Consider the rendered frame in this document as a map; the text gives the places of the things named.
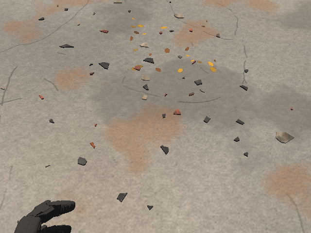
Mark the left robot hand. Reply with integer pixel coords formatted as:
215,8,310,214
14,200,76,233

